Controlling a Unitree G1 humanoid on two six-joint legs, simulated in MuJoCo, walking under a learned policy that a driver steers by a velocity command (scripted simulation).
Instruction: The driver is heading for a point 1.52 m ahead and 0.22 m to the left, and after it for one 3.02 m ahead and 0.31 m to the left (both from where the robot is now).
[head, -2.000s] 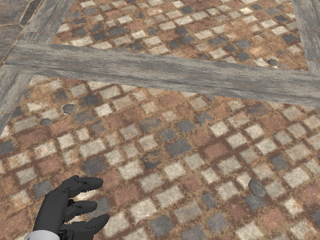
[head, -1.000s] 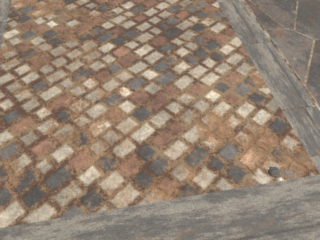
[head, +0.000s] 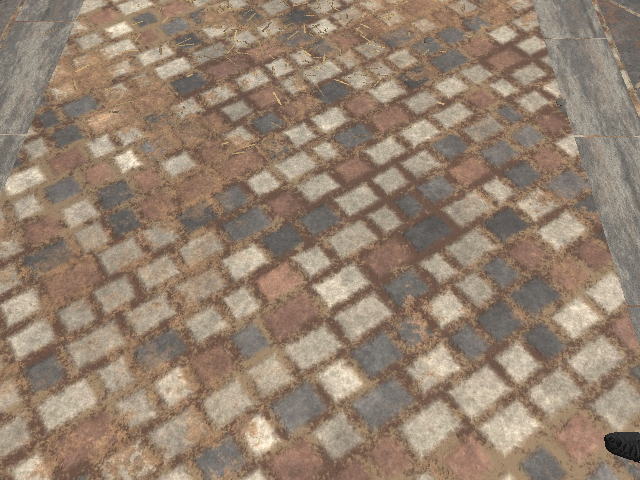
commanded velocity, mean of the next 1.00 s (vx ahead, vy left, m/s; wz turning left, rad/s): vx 0.08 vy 0.00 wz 0.37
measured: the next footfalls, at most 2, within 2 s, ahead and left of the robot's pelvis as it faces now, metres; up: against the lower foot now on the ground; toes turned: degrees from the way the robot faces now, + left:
left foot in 0.06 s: +0.26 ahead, +0.06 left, +0.00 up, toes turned +5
right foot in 0.50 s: +0.39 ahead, -0.10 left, +0.00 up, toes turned +39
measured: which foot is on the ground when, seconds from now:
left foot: up 0.00-0.04, down 0.06-0.50, up 0.52-0.82, down 0.84-1.00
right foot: down 0.00-0.06, up 0.08-0.48, down 0.50-0.86, up 0.88-1.00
